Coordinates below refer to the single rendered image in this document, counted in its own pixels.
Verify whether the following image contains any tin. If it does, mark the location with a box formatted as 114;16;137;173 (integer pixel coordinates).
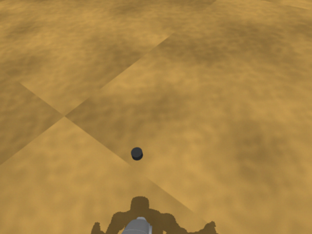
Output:
131;147;143;160

